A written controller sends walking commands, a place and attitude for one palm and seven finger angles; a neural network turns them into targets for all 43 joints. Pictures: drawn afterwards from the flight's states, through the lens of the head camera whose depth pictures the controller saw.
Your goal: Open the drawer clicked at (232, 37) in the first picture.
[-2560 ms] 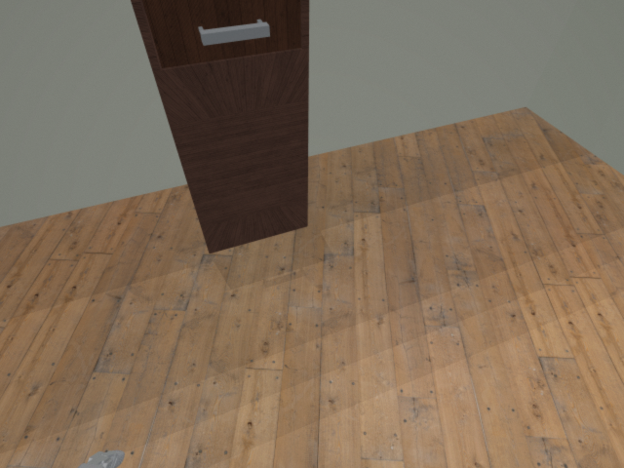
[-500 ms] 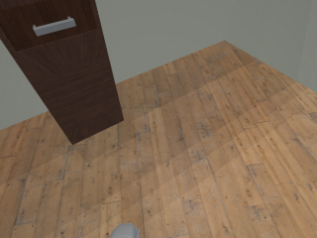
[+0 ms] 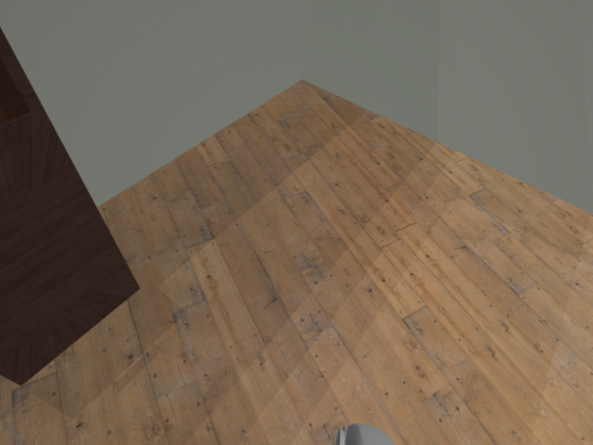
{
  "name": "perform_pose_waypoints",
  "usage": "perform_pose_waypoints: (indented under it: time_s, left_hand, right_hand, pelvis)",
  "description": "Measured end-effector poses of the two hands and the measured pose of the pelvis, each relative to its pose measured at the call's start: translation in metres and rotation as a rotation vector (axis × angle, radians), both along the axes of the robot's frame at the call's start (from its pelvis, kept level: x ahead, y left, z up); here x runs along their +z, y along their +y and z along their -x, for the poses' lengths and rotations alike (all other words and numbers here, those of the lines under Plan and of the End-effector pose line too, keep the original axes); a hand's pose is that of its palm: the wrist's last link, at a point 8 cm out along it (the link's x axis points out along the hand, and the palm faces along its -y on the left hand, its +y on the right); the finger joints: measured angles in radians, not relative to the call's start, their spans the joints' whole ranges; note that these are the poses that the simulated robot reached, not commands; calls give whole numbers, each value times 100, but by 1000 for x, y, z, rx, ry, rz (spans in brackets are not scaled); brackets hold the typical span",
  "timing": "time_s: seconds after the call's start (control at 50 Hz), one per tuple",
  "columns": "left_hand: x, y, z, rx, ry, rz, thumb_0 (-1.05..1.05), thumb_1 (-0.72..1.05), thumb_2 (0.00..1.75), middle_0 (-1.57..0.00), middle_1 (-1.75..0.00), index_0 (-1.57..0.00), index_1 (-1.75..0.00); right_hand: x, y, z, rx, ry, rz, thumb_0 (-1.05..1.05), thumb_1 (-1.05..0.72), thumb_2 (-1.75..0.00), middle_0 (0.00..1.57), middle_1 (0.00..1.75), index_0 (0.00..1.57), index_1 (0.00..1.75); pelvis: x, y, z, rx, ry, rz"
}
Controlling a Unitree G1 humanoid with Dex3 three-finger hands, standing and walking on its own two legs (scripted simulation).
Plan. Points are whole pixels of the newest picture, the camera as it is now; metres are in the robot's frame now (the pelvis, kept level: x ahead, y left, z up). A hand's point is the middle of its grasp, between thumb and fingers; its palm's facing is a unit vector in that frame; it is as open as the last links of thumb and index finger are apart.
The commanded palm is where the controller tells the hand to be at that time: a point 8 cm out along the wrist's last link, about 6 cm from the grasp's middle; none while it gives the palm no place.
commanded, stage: walk to a spot facing it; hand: left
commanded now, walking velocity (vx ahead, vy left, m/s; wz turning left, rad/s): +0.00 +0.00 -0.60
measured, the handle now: out of the picture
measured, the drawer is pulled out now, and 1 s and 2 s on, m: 0.00 0.00 0.00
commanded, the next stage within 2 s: none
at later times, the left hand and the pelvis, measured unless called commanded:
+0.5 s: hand (233, 339) +0.31 +0.14 -0.17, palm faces -0.30 -0.93 -0.21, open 7.4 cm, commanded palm none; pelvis +0.15 -0.01 -0.01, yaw -16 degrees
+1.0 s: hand (210, 312) +0.36 +0.19 -0.17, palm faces -0.50 -0.84 -0.20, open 7.4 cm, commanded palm none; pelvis +0.20 +0.04 +0.00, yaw -35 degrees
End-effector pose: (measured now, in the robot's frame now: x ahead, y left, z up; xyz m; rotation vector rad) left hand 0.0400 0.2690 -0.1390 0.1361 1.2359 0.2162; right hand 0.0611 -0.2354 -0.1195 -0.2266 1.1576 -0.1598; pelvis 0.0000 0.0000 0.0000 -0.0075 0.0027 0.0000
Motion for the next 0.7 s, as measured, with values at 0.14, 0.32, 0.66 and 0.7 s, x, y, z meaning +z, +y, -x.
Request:
perform_pose_waypoints:
  time_s: [0.14, 0.32, 0.66, 0.7]
  left_hand:
    - [13, -18, -156, -200, -131, 2, 0, 92, 90, -20, -30, -19, -29]
    - [-5, -89, -282, -389, -230, 22, 0, 91, 89, -20, -30, -20, -30]
    - [-17, -42, -294, -410, -53, 40, 0, 91, 89, -21, -30, -20, -30]
    - [-19, -31, -299, -416, -37, 37, 0, 91, 89, -21, -30, -20, -30]
  right_hand:
    - [-7, -9, 68, -197, 249, 14, 0, -92, -90, 20, 30, 20, 30]
    - [-39, -9, 67, -359, 399, -63, 0, -91, -90, 20, 30, 20, 29]
    - [-6, 0, -143, -332, -116, 17, 0, -90, -90, 20, 30, 20, 30]
    - [0, 8, -142, -341, -117, 30, 0, -90, -90, 20, 30, 20, 30]
  pelvis:
    - [-2, 6, -51, -82, -4, 0]
    - [-30, -18, -116, -180, -11, -4]
    - [-19, 26, -172, -371, 8, 2]
    - [-16, 33, -177, -404, 1, 2]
